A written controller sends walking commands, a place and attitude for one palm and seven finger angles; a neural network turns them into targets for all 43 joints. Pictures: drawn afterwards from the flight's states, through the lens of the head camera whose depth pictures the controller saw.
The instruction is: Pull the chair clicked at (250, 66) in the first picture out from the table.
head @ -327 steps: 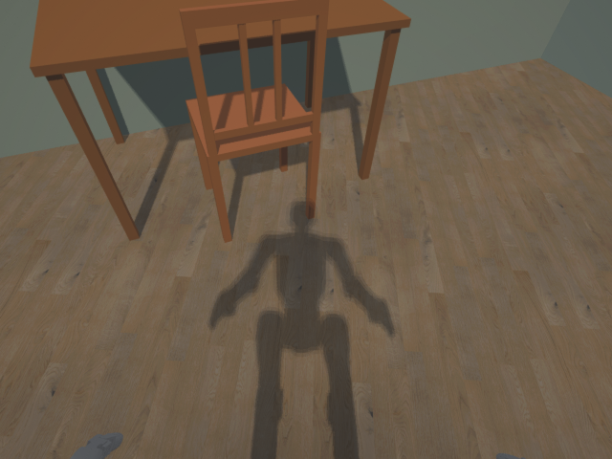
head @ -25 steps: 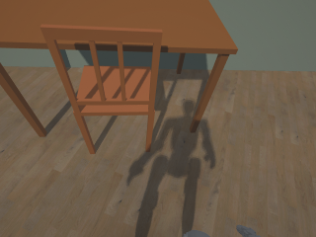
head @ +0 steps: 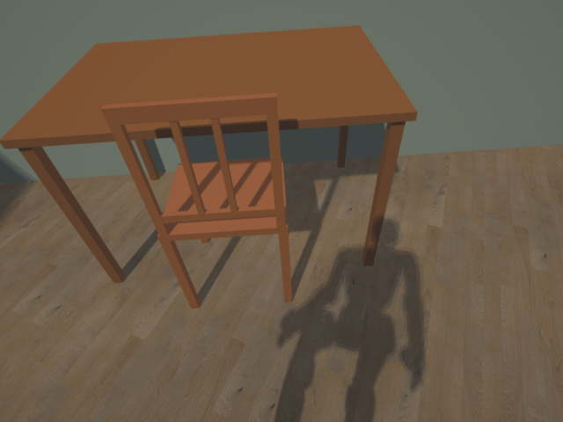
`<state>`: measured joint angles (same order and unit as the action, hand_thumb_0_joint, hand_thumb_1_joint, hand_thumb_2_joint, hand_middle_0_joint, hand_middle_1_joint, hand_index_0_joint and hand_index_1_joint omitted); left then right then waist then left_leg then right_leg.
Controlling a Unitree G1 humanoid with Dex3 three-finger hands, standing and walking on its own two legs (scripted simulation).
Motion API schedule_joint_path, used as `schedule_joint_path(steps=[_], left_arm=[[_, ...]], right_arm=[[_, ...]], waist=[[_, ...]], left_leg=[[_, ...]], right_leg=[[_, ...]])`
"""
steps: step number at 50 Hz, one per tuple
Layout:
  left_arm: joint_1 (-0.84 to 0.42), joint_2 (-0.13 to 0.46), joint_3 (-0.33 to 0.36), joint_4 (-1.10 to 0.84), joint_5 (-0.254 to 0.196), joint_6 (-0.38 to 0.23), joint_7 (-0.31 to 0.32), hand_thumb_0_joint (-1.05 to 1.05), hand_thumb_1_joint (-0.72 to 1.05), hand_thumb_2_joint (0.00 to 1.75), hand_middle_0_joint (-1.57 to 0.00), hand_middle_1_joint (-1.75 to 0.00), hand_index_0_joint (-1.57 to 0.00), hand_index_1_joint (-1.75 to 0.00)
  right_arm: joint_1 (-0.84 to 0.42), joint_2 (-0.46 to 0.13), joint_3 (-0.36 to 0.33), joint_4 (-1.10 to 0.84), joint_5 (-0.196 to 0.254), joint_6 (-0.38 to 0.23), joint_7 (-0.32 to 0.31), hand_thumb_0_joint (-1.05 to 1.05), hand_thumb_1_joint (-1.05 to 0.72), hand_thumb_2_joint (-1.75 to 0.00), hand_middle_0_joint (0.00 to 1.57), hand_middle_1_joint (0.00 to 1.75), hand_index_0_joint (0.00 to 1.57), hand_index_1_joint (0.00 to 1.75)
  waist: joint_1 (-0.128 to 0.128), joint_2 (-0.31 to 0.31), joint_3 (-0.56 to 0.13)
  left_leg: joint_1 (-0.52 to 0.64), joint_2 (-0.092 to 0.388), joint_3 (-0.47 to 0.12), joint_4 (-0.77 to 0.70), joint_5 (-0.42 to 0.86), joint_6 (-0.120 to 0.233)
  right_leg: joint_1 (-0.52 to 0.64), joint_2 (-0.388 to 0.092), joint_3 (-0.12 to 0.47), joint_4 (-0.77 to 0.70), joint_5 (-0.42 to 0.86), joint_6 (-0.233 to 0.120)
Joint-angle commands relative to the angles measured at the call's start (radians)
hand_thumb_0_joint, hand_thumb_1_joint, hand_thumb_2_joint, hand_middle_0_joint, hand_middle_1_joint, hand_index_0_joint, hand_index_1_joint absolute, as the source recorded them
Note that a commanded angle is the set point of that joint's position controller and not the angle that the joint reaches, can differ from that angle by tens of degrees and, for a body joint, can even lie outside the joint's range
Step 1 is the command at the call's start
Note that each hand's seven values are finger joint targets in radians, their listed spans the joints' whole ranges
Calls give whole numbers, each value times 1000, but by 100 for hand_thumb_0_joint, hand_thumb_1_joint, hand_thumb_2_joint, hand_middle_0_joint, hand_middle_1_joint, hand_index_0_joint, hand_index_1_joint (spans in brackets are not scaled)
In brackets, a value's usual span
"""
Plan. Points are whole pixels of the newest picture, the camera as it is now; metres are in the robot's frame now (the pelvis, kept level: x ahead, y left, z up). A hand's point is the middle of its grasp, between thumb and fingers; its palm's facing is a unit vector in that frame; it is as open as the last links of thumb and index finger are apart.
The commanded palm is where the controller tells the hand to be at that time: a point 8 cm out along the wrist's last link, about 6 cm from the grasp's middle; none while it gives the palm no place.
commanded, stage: take the last steps up to it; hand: left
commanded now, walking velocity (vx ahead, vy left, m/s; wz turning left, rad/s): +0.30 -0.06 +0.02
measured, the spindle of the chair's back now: (189, 171) +0.75 +0.29 -0.08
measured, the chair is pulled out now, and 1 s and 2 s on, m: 0.00 0.00 0.00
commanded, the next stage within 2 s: come to a stop and stand still in 0.88 s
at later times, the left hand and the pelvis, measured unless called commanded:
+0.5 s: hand out of the picture -0.04 +0.14 -0.17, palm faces +0.19 -0.98 -0.11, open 7.4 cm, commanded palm none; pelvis +0.11 +0.03 -0.02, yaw +1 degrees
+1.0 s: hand (219, 313) +0.38 +0.16 -0.17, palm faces -0.01 -0.97 -0.25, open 7.4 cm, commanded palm none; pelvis +0.27 -0.03 -0.02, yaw -1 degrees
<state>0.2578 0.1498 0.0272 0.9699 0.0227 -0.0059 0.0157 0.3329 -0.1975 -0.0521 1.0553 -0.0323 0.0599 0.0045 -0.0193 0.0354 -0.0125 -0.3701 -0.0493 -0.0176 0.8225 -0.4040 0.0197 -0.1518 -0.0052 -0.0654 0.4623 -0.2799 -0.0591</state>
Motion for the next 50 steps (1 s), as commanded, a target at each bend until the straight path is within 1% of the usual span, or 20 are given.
schedule_joint_path(steps=[1, 4, 12, 18, 20, 22, 23, 24, 25, 26, 29, 32, 37, 42, 44, 45, 46, 47, 48, 50], left_arm=[[39, 139, 29, -10, -11, -36, 8, 0, 90, 90, -20, -30, -20, -30], [102, 113, 24, 23, -10, -50, 7, 0, 90, 90, -20, -30, -20, -30], [276, 86, 19, 123, 0, -72, 9, 0, 90, 90, -20, -30, -20, -30], [325, 94, 22, 181, 10, -66, 11, 0, 90, 90, -20, -30, -20, -30], [313, 90, 22, 187, 6, -62, 9, 0, 90, 90, -20, -30, -20, -30], [281, 88, 24, 192, -4, -60, 6, 0, 90, 90, -20, -30, -20, -30], [283, 64, 20, 190, -6, -58, 3, 0, 90, 90, -20, -30, -20, -30], [299, 17, 15, 173, -13, -59, -2, 0, 90, 90, -20, -30, -20, -30], [259, 16, 9, 136, -10, -59, -4, 0, 90, 90, -20, -30, -20, -30], [208, 48, 20, 121, 0, -50, -2, 0, 90, 90, -20, -30, -20, -30], [158, 31, 32, 131, 8, -30, -20, 0, 90, 90, -20, -30, -20, -30], [177, -1, 37, 122, 10, -14, -25, 0, 90, 90, -20, -30, -20, -30], [44, 26, 34, 51, 6, -3, -36, 0, 90, 90, -20, -30, -20, -30], [-38, 67, 39, 12, 1, -13, -40, 0, 90, 90, -20, -30, -20, -30], [80, 99, 48, 48, 3, -24, -37, 0, 90, 90, -20, -30, -20, -30], [179, 152, 60, 82, 8, -39, -32, 0, 90, 90, -20, -30, -20, -30], [258, 253, 84, 100, 14, -52, -20, 0, 90, 90, -20, -30, -20, -30], [284, 301, 83, 99, -9, -49, -17, 0, 90, 90, -20, -30, -20, -30], [205, 272, 75, 80, -12, -42, -7, 0, 90, 90, -20, -30, -20, -30], [47, 202, 55, 41, -12, -43, -2, 0, 90, 90, -20, -30, -20, -30]], right_arm=[[-7, -65, -28, -48, -1, -36, 13, 0, -90, -90, 20, 30, 20, 30], [10, -44, -32, -34, -3, -35, 13, 0, -90, -90, 20, 30, 20, 30], [-141, -38, -26, -63, -2, -61, 12, 0, -90, -90, 20, 30, 20, 30], [-238, 10, -5, -83, 10, -90, 12, 0, -90, -90, 20, 30, 20, 30], [-212, 17, 0, -76, 11, -101, 8, 0, -90, -90, 20, 30, 20, 30], [-85, 4, -2, -28, 8, -115, -6, 0, -90, -90, 20, 30, 20, 30], [30, -39, -14, 11, 7, -123, -16, 0, -90, -90, 20, 30, 20, 30], [156, -144, -39, 36, -4, -131, -26, 0, -90, -90, 20, 30, 20, 30], [220, -198, -46, 43, 6, -121, -33, 0, -90, -90, 20, 30, 20, 30], [181, -191, -45, 33, 11, -112, -39, 0, -90, -90, 20, 30, 20, 30], [11, -58, -9, -6, 12, -124, -39, 0, -90, -90, 20, 30, 20, 30], [5, -16, -10, -14, 10, -140, -39, 0, -90, -90, 20, 30, 20, 30], [0, -67, -15, -25, 5, -138, -32, 0, -90, -90, 20, 30, 20, 30], [-1, -123, -27, -16, -4, -116, -27, 0, -90, -90, 20, 30, 20, 30], [-16, -129, -26, -11, 2, -109, -24, 0, -90, -90, 20, 30, 20, 30], [-3, -106, -21, -8, 8, -110, -18, 0, -90, -90, 20, 30, 20, 30], [60, -36, -7, -14, 18, -114, -11, 0, -90, -90, 20, 30, 20, 30], [54, -46, -2, -35, 25, -105, -19, 0, -90, -90, 20, 30, 20, 30], [40, -54, -9, -36, 24, -95, -23, 0, -90, -90, 20, 30, 20, 30], [5, -44, -6, -14, 19, -89, -20, 0, -90, -90, 20, 30, 20, 30]], waist=[[-7, -112, 170], [-3, -128, 153], [56, -127, 149], [76, -149, 140], [57, -148, 131], [-8, -126, 84], [-51, -56, 30], [-91, 159, -72], [-93, 214, -88], [-85, 94, -17], [-12, 56, 146], [26, 66, 116], [22, 108, 145], [9, 111, 134], [75, 43, 71], [117, -53, 4], [129, -314, -113], [124, -341, -170], [101, -230, -105], [56, -151, -18]], left_leg=[[-210, 86, 0, 263, 116, -14], [-222, 104, 16, 299, 196, -34], [-336, 160, 32, 165, 181, -46], [-190, 133, 105, -92, 66, -16], [-75, 105, 133, -187, 94, -2], [159, 59, 176, -334, 194, 11], [374, 110, 116, -374, 213, 32], [574, 356, -202, -437, 201, 106], [606, 520, -425, -561, 242, 180], [508, 539, -401, -589, 184, 205], [223, 419, -184, -651, 197, 149], [212, 348, -8, -630, 439, 136], [221, 320, 75, -618, 537, 137], [217, 331, 66, -532, 479, 115], [174, 292, 97, -374, 492, 80], [108, 229, 137, -183, 437, 44], [-68, 106, 200, 121, 85, 2], [-116, 63, 100, 331, -239, 3], [-129, 102, 37, 404, -199, 12], [-126, 143, 13, 435, -59, -3]], right_leg=[[-67, -252, 250, -372, -254, -51], [-42, -220, 177, -373, -166, -38], [133, -255, 233, -350, -25, -106], [135, -265, 200, -266, 244, -130], [94, -239, 169, -214, 298, -113], [18, -176, 101, -63, 394, -73], [-104, -139, 69, 114, 365, -46], [-307, -43, -8, 377, 65, 5], [-451, 1, -5, 592, -266, 25], [-474, -45, 53, 688, -260, 13], [-444, -119, 69, 725, -70, 34], [-416, -118, 42, 661, 12, 60], [-410, -121, 0, 413, 79, 71], [-250, -69, -54, 188, 73, 45], [-49, -27, -84, 92, 143, 35], [119, -61, -29, 36, 185, 19], [298, -296, 296, -39, 276, -66], [287, -420, 470, -153, 353, -151], [198, -415, 421, -187, 258, -179], [26, -364, 332, -208, 269, -146]])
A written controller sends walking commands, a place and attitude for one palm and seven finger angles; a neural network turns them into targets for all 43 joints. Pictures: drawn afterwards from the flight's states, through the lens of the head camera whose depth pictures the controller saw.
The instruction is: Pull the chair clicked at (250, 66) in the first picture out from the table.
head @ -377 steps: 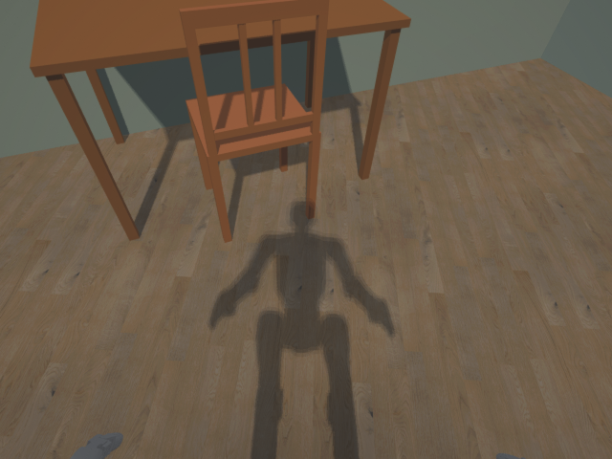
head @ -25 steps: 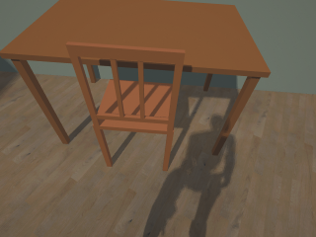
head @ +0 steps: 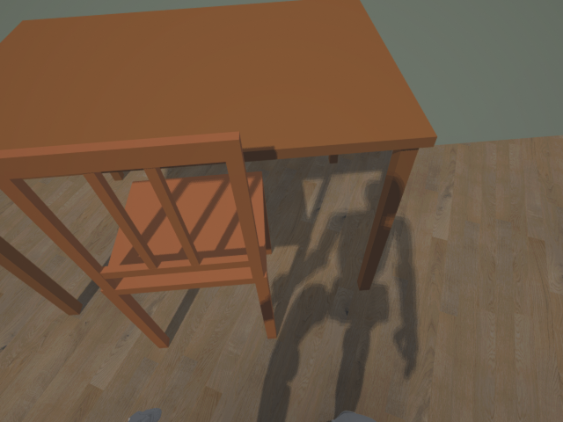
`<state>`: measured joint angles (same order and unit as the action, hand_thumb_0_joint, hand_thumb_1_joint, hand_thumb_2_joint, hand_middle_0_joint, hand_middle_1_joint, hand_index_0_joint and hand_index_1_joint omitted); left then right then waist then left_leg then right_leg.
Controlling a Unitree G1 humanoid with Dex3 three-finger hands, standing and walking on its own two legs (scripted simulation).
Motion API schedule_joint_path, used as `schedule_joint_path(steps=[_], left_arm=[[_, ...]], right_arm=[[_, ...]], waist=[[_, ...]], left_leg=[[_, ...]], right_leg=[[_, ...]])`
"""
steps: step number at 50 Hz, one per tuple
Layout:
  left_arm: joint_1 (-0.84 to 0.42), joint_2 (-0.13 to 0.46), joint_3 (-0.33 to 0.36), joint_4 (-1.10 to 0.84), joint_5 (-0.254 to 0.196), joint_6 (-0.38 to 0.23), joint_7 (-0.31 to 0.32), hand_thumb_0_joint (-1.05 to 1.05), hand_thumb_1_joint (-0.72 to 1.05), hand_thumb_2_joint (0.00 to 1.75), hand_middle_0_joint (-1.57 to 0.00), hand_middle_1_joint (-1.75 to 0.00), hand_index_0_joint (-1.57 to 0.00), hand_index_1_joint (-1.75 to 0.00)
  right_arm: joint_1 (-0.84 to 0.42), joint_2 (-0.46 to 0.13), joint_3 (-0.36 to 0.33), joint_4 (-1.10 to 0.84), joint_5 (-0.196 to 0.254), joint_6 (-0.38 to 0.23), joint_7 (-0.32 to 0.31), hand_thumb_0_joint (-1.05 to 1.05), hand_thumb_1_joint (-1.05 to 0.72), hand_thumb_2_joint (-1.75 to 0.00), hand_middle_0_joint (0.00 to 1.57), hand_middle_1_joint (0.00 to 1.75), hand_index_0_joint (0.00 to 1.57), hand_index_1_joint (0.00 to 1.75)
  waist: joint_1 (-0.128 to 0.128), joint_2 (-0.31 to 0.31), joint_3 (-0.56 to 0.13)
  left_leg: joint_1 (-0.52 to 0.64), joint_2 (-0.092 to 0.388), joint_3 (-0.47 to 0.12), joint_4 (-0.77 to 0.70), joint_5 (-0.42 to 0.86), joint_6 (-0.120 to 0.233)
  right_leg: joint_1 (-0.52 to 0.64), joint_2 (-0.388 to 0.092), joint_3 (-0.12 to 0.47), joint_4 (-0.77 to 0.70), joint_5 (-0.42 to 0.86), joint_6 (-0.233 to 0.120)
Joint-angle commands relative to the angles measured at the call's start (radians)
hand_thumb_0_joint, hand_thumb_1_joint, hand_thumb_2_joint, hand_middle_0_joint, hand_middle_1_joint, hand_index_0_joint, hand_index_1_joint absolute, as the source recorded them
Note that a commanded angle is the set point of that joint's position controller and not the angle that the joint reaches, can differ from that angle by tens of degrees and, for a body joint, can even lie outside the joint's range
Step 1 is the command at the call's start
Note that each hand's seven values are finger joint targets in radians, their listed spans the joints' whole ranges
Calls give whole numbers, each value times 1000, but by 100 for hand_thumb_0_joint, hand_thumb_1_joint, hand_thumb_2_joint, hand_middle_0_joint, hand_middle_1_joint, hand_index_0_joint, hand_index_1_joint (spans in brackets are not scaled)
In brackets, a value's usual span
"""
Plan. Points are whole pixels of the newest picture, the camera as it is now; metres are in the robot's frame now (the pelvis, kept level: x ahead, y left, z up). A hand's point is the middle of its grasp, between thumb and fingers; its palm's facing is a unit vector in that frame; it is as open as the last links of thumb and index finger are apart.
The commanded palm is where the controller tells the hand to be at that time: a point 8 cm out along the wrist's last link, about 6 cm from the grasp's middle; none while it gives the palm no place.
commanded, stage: come to a stop and stand still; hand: left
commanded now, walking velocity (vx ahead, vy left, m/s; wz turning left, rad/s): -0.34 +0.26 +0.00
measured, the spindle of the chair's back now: (127, 225) +0.47 +0.33 -0.06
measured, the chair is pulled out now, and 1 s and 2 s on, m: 0.00 0.00 0.00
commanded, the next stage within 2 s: look again from close up in 1.24 s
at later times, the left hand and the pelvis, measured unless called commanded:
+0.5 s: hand out of the picture +0.04 +0.22 -0.17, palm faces +0.11 -0.97 -0.20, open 7.4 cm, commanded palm none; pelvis +0.01 +0.03 +0.01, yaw +1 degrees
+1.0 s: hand out of the picture -0.03 +0.20 -0.15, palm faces +0.04 -0.98 -0.18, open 7.4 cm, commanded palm none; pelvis -0.03 +0.03 +0.02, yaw +0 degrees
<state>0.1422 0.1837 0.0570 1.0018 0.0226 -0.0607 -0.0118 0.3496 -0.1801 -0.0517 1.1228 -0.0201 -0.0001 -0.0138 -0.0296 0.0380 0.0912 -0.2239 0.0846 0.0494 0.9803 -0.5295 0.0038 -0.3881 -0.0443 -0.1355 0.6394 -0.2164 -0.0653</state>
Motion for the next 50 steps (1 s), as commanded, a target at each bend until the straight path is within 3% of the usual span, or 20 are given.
schedule_joint_path(steps=[1, 3, 4, 9, 14, 18, 20, 21, 22, 23, 24, 27, 29, 33, 36, 38, 39, 41, 46, 50], left_arm=[[103, 134, 11, -7, -12, 11, 31, 0, 90, 90, -20, -30, -20, -30], [35, 97, -4, -16, -6, 11, 42, 0, 90, 90, -20, -30, -20, -30], [32, 105, -6, -17, -4, 17, 46, 0, 90, 90, -20, -30, -20, -30], [109, 144, 14, 1, -2, 47, 57, 0, 90, 90, -20, -30, -20, -30], [104, 155, 28, -6, 5, 62, 64, 0, 90, 90, -20, -30, -20, -30], [93, 159, 31, -6, 10, 69, 61, 0, 90, 90, -20, -30, -20, -30], [79, 155, 30, -7, 3, 74, 59, 0, 90, 90, -20, -30, -20, -30], [81, 138, 25, -3, -4, 76, 57, 0, 90, 90, -20, -30, -20, -30], [97, 99, 15, -7, -10, 80, 53, 0, 90, 90, -20, -30, -20, -30], [107, 58, 4, -17, -13, 85, 49, 0, 90, 90, -20, -30, -20, -30], [90, 60, 3, -14, -10, 89, 51, 0, 90, 90, -20, -30, -20, -30], [111, 66, 2, 29, -2, 104, 46, 0, 90, 90, -20, -30, -20, -30], [137, 56, -4, 48, -4, 97, 44, 0, 90, 90, -20, -30, -20, -30], [110, 48, -22, 48, -8, 80, 44, 0, 90, 90, -20, -30, -20, -30], [185, 57, -29, 88, -10, 63, 51, 0, 90, 90, -20, -30, -20, -30], [165, 98, -30, 92, -10, 50, 55, 0, 90, 90, -20, -30, -20, -30], [159, 100, -36, 93, -13, 51, 54, 0, 90, 90, -20, -30, -20, -30], [151, 76, -39, 104, -13, 46, 54, 0, 90, 90, -20, -30, -20, -30], [151, 71, -44, 106, -15, 54, 52, 0, 90, 90, -20, -30, -20, -30], [178, 73, -40, 112, -14, 57, 51, 0, 90, 90, -20, -30, -20, -30]], right_arm=[[4, -47, -1, -63, 5, -20, -4, 0, -90, -90, 20, 30, 20, 30], [72, -1, 14, -26, 10, 4, -10, 0, -90, -90, 20, 30, 20, 30], [78, 7, 18, -23, 14, 17, -11, 0, -90, -90, 20, 30, 20, 30], [-11, -29, -1, -64, 11, 49, -8, 0, -90, -90, 20, 30, 20, 30], [-74, -40, -12, -102, 11, 51, -7, 0, -90, -90, 20, 30, 20, 30], [-80, -27, -10, -111, 15, 39, -5, 0, -90, -90, 20, 30, 20, 30], [-30, -24, -5, -96, 12, 27, -7, 0, -90, -90, 20, 30, 20, 30], [-14, -36, -4, -85, 11, 19, -7, 0, -90, -90, 20, 30, 20, 30], [-22, -87, -10, -95, 6, 8, -9, 0, -90, -90, 20, 30, 20, 30], [-65, -142, -16, -124, 0, 7, -11, 0, -90, -90, 20, 30, 20, 30], [-133, -148, -9, -144, -5, 13, -12, 0, -90, -90, 20, 30, 20, 30], [-197, -104, 8, -141, -4, 5, -32, 0, -90, -90, 20, 30, 20, 30], [-189, -106, 8, -133, 1, 4, -32, 0, -90, -90, 20, 30, 20, 30], [-115, -114, 5, -96, 6, -2, -30, 0, -90, -90, 20, 30, 20, 30], [-105, -105, 9, -74, 17, -7, -26, 0, -90, -90, 20, 30, 20, 30], [-102, -64, 15, -72, 26, -9, -19, 0, -90, -90, 20, 30, 20, 30], [-105, -65, 19, -69, 24, -10, -15, 0, -90, -90, 20, 30, 20, 30], [-101, -68, 20, -51, 14, -2, -16, 0, -90, -90, 20, 30, 20, 30], [-82, -71, 32, -15, 12, 5, -12, 0, -90, -90, 20, 30, 20, 30], [-55, -58, 36, 1, 8, 10, -11, 0, -90, -90, 20, 30, 20, 30]], waist=[[36, -100, -97], [-15, -53, -113], [-14, -80, -121], [43, -117, -123], [56, -187, -119], [52, -217, -145], [26, -189, -168], [17, -135, -169], [24, 21, -169], [42, 210, -123], [52, 205, -70], [68, 175, -41], [68, 117, -62], [28, 75, -108], [48, 22, -145], [21, -59, -116], [17, -31, -95], [15, -163, -91], [18, -87, 24], [23, -37, 42]], left_leg=[[-217, 21, -66, 228, 117, 0], [-108, 16, -59, 66, 145, -28], [-80, 6, -45, 10, 144, -36], [-155, -37, -37, -61, 123, -57], [-167, -44, -51, -103, 89, -57], [-78, -54, -26, -278, 123, -46], [45, -67, 0, -481, 271, -41], [124, -47, -8, -584, 351, -33], [156, 62, -126, -654, 421, 3], [60, 213, -276, -730, 531, 65], [-68, 247, -287, -759, 527, 134], [-54, 159, -178, -738, 621, 140], [10, 146, -150, -716, 651, 146], [171, 148, -162, -675, 784, 154], [135, 84, -139, -593, 695, 84], [76, 24, -100, -596, 534, 25], [79, 11, -99, -626, 477, 16], [118, 16, -86, -618, 469, 10], [81, 5, -94, -678, 302, 9], [50, -4, -91, -688, 242, 8]], right_leg=[[179, -296, 309, -376, 328, -116], [97, -256, 182, -353, 523, -90], [77, -255, 152, -345, 549, -91], [181, -299, 208, -314, 576, -133], [213, -312, 226, -289, 592, -150], [208, -274, 223, -275, 447, -129], [174, -230, 198, -226, 327, -71], [128, -194, 179, -188, 225, -32], [64, -113, 128, -114, 67, 17], [35, -31, 58, -41, -165, 66], [68, -14, 83, 57, -257, 76], [60, -1, 141, 208, -219, 73], [47, -1, 138, 209, -210, 78], [71, -7, 111, -14, -200, 95], [242, -29, 138, -305, 68, 90], [266, -115, 219, -307, 257, 49], [240, -126, 203, -298, 228, 42], [198, -94, 202, -306, 176, 42], [109, -76, 214, -377, -115, 44], [95, -73, 217, -394, -186, 42]])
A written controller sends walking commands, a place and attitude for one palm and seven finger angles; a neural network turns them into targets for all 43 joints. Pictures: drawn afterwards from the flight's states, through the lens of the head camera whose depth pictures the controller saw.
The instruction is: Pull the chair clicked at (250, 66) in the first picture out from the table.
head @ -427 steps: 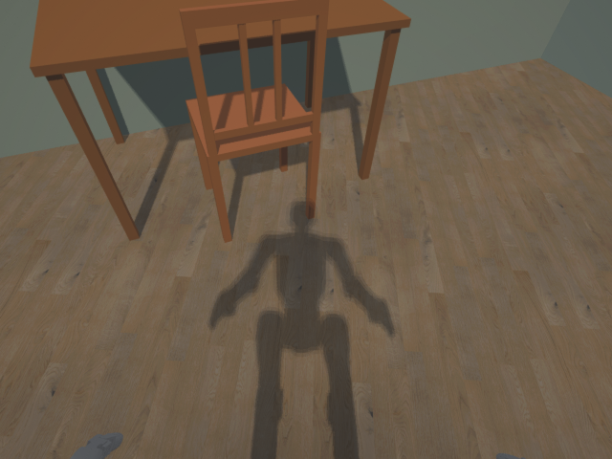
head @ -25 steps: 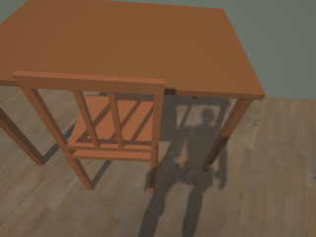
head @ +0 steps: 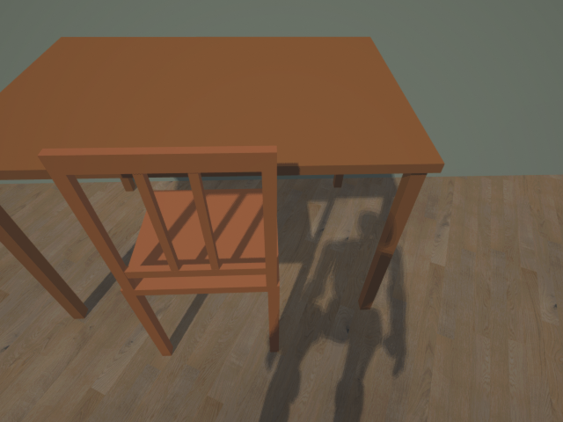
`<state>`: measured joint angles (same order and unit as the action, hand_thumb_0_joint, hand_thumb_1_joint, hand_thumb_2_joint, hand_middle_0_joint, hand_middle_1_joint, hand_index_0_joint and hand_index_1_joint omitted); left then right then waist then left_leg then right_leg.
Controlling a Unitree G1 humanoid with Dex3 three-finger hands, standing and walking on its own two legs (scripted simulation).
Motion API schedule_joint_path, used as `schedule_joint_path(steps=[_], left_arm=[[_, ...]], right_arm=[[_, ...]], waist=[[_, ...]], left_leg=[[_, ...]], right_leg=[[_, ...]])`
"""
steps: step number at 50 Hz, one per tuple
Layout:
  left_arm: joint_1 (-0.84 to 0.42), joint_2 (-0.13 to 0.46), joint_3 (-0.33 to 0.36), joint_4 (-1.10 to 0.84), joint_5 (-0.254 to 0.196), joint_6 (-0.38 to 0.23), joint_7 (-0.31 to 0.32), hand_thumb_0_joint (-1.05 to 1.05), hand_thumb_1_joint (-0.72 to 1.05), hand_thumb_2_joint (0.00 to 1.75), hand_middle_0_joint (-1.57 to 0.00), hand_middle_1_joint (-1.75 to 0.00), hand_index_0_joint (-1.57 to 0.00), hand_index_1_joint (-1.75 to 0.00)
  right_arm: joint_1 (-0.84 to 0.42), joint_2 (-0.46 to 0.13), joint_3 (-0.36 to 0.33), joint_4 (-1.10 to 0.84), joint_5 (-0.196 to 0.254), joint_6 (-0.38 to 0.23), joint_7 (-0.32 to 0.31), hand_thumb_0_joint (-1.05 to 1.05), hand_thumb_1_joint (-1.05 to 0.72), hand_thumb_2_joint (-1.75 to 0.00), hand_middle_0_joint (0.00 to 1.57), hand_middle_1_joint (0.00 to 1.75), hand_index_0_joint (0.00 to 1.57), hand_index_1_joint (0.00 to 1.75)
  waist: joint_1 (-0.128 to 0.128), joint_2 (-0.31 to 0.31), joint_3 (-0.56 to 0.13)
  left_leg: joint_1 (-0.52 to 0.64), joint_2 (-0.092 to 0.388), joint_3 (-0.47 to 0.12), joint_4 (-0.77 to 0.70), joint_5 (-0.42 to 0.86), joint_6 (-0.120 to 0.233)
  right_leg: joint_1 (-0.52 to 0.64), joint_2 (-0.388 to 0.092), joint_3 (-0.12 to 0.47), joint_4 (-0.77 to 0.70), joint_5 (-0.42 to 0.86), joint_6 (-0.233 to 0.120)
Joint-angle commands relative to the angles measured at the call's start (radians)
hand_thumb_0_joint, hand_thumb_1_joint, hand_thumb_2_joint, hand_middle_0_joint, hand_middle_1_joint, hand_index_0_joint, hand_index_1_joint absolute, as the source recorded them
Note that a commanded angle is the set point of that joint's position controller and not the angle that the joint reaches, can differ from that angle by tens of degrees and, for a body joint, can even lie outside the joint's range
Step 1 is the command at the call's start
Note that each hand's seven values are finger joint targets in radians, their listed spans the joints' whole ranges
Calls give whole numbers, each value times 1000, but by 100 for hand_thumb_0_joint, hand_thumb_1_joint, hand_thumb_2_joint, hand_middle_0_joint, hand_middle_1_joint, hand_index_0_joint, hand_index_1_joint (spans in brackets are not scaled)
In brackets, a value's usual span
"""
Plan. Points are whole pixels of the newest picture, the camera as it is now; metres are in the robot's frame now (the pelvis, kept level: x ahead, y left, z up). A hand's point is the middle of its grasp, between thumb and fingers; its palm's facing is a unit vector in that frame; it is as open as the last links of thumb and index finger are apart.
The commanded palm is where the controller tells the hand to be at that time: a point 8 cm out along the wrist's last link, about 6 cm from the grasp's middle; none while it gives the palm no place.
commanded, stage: come to a stop and stand still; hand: left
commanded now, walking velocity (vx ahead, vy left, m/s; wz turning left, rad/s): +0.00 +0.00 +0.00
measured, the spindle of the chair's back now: (159, 226) +0.50 +0.29 -0.08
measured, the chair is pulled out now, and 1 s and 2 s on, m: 0.00 0.00 0.00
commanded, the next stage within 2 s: look again from close up in 0.24 s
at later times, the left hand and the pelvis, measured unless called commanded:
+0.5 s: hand out of the picture -0.03 +0.16 -0.19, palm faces +0.02 -0.99 -0.17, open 7.4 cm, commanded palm none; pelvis +0.00 +0.01 -0.01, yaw +1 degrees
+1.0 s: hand out of the picture -0.03 +0.19 -0.19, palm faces +0.05 -0.99 -0.15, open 7.4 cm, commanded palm none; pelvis -0.01 +0.03 -0.01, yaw +1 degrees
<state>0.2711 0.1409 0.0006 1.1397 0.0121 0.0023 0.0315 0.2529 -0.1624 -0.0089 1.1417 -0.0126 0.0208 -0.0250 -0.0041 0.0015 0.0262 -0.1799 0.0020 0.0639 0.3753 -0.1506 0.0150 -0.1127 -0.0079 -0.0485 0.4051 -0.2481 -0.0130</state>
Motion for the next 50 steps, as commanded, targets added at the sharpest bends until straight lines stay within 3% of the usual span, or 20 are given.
schedule_joint_path(steps=[1, 6, 16, 17, 18, 19, 20, 21, 23, 27, 37, 50], left_arm=[[54, 115, 16, -25, -5, -6, 7, 0, 90, 90, -20, -30, -20, -30], [69, 100, 19, -23, -5, -5, 7, 0, 90, 90, -20, -30, -20, -30], [111, 60, 15, -6, -7, -14, 10, 0, 90, 90, -20, -30, -20, -30], [155, 86, -6, -6, 18, -48, 41, 0, 90, 90, -20, -30, -20, -30], [146, 128, 6, -20, 13, -63, 36, 0, 90, 90, -20, -30, -20, -30], [134, 105, 6, -42, 7, -64, 31, 0, 90, 90, -20, -30, -20, -30], [131, 90, 0, -40, 0, -62, 31, 0, 90, 90, -20, -30, -20, -30], [123, 84, 0, -49, -4, -59, 30, 0, 90, 90, -20, -30, -20, -30], [119, 79, 0, -65, -1, -47, 27, 0, 90, 90, -20, -30, -20, -30], [128, 76, 1, -78, 4, -34, 19, 0, 90, 90, -20, -30, -20, -30], [148, 81, 5, -100, 4, -27, 11, 0, 90, 90, -20, -30, -20, -30], [172, 80, 4, -91, 8, -21, 8, 0, 90, 90, -20, -30, -20, -30]], right_arm=[[52, -74, -6, -16, 0, -11, -1, 0, -90, -90, 20, 30, 20, 30], [101, -60, -7, -5, -3, -12, -4, 0, -90, -90, 20, 30, 20, 30], [144, -34, -5, 10, 3, -27, -12, 0, -90, -90, 20, 30, 20, 30], [16, -76, 5, -64, 0, -50, 9, 0, -90, -90, 20, 30, 20, 30], [45, -52, 8, -104, 5, -47, 12, 0, -90, -90, 20, 30, 20, 30], [130, -15, 6, -89, -4, -52, 5, 0, -90, -90, 20, 30, 20, 30], [157, -29, 8, -76, -5, -56, 3, 0, -90, -90, 20, 30, 20, 30], [157, -41, 8, -74, -2, -55, 2, 0, -90, -90, 20, 30, 20, 30], [139, -48, 6, -81, -2, -52, 1, 0, -90, -90, 20, 30, 20, 30], [112, -60, 3, -98, -2, -41, 4, 0, -90, -90, 20, 30, 20, 30], [85, -97, 1, -109, -1, -52, 3, 0, -90, -90, 20, 30, 20, 30], [78, -104, -3, -90, 2, -43, 5, 0, -90, -90, 20, 30, 20, 30]], waist=[[-3, 2, 110], [-3, 14, 98], [1, 7, 62], [47, 5, 124], [-14, -51, 67], [-29, -50, -22], [-28, -71, -93], [-27, -66, -106], [-17, 3, -27], [-11, 12, 111], [6, 26, 40], [6, 12, 58]], left_leg=[[2, 77, -105, -79, -138, -4], [-26, 79, -114, -81, -171, -1], [-19, 95, -121, -78, -109, 4], [-129, 99, -68, 143, -16, -24], [-82, 80, -70, 126, -32, -26], [-45, 66, -71, 101, -53, -4], [-31, 74, -84, 113, 20, 2], [-21, 84, -90, 110, 57, 4], [-53, 92, -100, 95, 48, 11], [-148, 85, -125, 34, -118, 15], [-122, 105, -158, -31, -108, 32], [-134, 106, -175, -92, -231, 29]], right_leg=[[-184, -108, 134, -162, -163, -13], [-181, -99, 127, -149, -179, -16], [-146, -92, 107, -110, -54, -16], [-159, -132, 135, -99, 172, -21], [-126, -180, 153, -89, 377, -36], [-66, -174, 137, -37, 351, -46], [-40, -147, 114, -10, 306, -48], [-39, -128, 105, -1, 241, -47], [-92, -104, 99, -4, 108, -46], [-179, -85, 93, -18, -68, -43], [-99, -83, 62, 7, 28, -20], [-107, -85, 54, -25, -10, -11]])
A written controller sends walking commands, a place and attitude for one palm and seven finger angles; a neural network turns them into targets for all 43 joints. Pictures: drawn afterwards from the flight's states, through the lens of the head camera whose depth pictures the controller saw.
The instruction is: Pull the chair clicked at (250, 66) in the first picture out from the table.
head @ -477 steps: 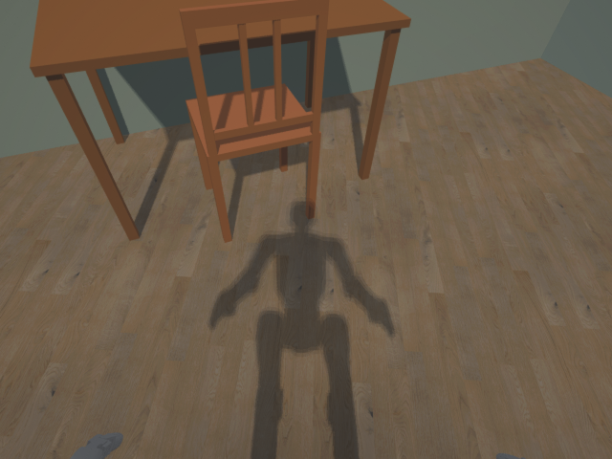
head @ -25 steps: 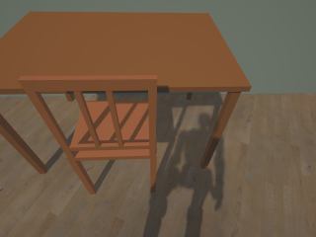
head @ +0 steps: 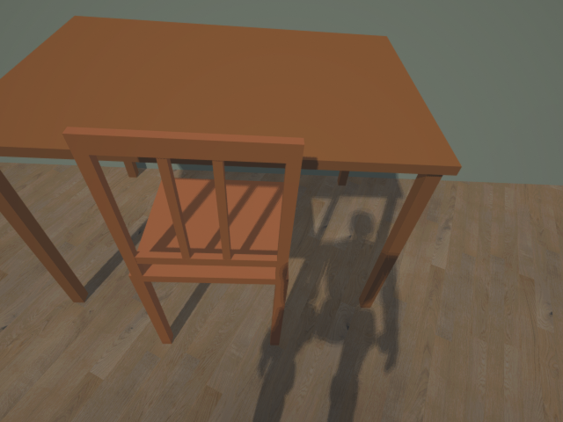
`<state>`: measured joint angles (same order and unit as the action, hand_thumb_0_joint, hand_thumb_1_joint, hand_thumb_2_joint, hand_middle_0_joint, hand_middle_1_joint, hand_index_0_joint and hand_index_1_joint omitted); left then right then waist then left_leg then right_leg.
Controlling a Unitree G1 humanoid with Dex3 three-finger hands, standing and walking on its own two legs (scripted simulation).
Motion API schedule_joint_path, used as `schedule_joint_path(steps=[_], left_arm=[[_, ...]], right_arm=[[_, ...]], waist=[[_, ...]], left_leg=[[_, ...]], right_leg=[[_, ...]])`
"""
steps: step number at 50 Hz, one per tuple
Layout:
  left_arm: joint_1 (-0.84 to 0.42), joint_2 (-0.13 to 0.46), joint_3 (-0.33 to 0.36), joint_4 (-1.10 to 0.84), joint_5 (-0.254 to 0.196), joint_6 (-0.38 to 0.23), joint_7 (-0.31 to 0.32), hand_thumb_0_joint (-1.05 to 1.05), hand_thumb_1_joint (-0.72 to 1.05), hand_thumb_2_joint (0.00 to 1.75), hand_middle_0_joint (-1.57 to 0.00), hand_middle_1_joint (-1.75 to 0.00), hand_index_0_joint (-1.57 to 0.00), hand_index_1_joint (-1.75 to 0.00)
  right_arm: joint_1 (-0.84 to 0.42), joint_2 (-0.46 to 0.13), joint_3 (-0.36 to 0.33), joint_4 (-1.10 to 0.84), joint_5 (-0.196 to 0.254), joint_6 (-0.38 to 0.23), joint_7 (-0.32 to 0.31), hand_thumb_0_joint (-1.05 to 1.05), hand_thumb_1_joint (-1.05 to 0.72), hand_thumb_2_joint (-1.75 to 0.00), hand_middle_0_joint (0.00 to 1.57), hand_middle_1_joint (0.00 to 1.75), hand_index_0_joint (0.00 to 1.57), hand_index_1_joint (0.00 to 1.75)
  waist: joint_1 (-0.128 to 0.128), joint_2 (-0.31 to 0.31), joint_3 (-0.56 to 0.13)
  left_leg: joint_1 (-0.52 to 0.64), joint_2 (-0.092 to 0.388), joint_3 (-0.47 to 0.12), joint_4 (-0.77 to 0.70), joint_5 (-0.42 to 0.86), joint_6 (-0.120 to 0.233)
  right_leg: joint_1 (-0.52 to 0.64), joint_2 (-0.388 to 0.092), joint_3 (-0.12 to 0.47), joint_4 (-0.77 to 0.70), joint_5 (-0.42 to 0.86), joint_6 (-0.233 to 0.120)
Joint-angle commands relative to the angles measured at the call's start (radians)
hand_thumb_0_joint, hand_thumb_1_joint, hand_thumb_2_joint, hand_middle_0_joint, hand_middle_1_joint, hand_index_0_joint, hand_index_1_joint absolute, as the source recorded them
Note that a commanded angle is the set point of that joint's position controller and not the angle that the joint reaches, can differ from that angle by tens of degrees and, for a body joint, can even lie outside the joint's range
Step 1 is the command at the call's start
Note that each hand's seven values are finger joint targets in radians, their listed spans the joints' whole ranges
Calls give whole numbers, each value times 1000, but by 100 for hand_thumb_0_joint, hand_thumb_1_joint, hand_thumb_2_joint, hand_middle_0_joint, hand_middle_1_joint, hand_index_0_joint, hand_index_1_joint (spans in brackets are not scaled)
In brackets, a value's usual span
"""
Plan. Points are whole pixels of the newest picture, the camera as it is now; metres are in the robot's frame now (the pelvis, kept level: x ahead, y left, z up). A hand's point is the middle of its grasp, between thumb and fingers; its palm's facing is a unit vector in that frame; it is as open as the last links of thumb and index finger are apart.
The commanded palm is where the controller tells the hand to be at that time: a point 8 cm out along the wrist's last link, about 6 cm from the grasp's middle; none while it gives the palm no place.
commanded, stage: look again from close up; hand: left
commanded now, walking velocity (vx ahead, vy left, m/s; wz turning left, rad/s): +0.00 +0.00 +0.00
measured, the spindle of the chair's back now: (176, 213) +0.52 +0.25 -0.07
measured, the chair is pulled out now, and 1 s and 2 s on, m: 0.00 0.00 0.00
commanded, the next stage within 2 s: none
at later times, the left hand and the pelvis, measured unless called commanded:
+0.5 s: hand out of the picture -0.03 +0.14 -0.18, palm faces +0.04 -0.99 -0.12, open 7.4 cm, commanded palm none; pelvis +0.00 +0.00 +0.00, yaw +0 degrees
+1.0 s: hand out of the picture -0.02 +0.14 -0.18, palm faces +0.04 -0.99 -0.13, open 7.4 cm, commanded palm none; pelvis +0.01 -0.01 +0.00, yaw +0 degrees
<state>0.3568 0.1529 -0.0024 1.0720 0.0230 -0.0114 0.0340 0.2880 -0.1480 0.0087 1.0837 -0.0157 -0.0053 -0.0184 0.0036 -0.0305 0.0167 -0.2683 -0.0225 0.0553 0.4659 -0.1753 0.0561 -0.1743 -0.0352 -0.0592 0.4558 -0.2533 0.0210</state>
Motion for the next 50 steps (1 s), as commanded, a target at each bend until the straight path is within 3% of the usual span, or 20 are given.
schedule_joint_path(steps=[1, 7, 17, 22, 27, 35, 38, 50], left_arm=[[92, 65, 7, -20, -3, -9, 5, 0, 90, 90, -20, -30, -20, -30], [110, 60, 6, -11, -4, -13, 6, 0, 90, 90, -20, -30, -20, -30], [126, 45, 3, 4, -5, -17, 9, 0, 90, 90, -20, -30, -20, -30], [128, 39, 4, 8, -4, -13, 10, 0, 90, 90, -20, -30, -20, -30], [129, 33, 7, 8, -2, -12, 10, 0, 90, 90, -20, -30, -20, -30], [126, 30, 8, 4, -4, -17, 11, 0, 90, 90, -20, -30, -20, -30], [122, 34, 8, 3, -4, -17, 10, 0, 90, 90, -20, -30, -20, -30], [127, 27, 7, 11, -6, -18, 11, 0, 90, 90, -20, -30, -20, -30]], right_arm=[[40, -115, -21, -28, 6, -16, -1, 0, -90, -90, 20, 30, 20, 30], [50, -106, -21, -13, 7, -16, 0, 0, -90, -90, 20, 30, 20, 30], [59, -83, -17, 8, 9, -18, -2, 0, -90, -90, 20, 30, 20, 30], [62, -82, -17, 14, 7, -16, -3, 0, -90, -90, 20, 30, 20, 30], [66, -81, -20, 12, 6, -14, -3, 0, -90, -90, 20, 30, 20, 30], [74, -73, -18, 14, 8, -20, -4, 0, -90, -90, 20, 30, 20, 30], [76, -66, -17, 19, 10, -18, -4, 0, -90, -90, 20, 30, 20, 30], [78, -62, -12, 26, 9, -19, -6, 0, -90, -90, 20, 30, 20, 30]], waist=[[0, 46, 69], [-4, 32, 44], [-2, 24, 63], [-1, 59, 82], [1, 50, 85], [-1, 28, 48], [-2, 8, 67], [-2, 28, 66]], left_leg=[[-42, 129, -162, -180, -201, -12], [-18, 124, -151, -165, -175, -14], [-12, 117, -133, -148, -127, -17], [-30, 123, -149, -176, -176, -17], [-40, 126, -157, -191, -205, -16], [-5, 121, -140, -164, -111, -15], [-6, 119, -129, -160, -110, -18], [17, 116, -117, -147, -62, -21]], right_leg=[[-49, -61, 65, -80, -3, -44], [-52, -66, 73, -91, -2, -44], [-65, -72, 83, -105, 9, -46], [-70, -63, 74, -98, -4, -45], [-62, -58, 69, -93, -5, -44], [-45, -66, 75, -95, 44, -46], [-55, -66, 76, -107, 26, -47], [-54, -68, 83, -110, 51, -49]])
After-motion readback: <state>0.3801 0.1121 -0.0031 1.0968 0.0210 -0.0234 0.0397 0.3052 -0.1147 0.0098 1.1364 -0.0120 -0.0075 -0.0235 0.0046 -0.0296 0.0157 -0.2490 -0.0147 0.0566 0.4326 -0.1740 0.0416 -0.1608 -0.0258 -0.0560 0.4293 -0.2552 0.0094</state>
